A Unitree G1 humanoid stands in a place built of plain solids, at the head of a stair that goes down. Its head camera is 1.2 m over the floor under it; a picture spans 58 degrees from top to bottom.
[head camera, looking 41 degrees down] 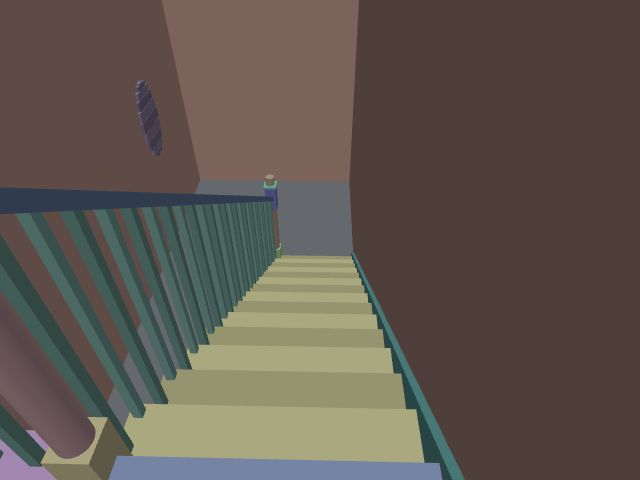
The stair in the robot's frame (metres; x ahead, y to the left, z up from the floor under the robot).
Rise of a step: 0.17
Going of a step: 0.24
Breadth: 0.95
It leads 1 degrees to the right of straight ahead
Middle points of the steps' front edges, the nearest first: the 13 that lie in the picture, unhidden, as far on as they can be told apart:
0.49 0.11 0.00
0.73 0.16 -0.18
0.97 0.15 -0.35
1.22 0.14 -0.52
1.46 0.14 -0.69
1.70 0.13 -0.87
1.94 0.13 -1.04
2.18 0.12 -1.21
2.42 0.12 -1.39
2.67 0.11 -1.56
2.91 0.11 -1.73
3.15 0.10 -1.91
3.39 0.10 -2.08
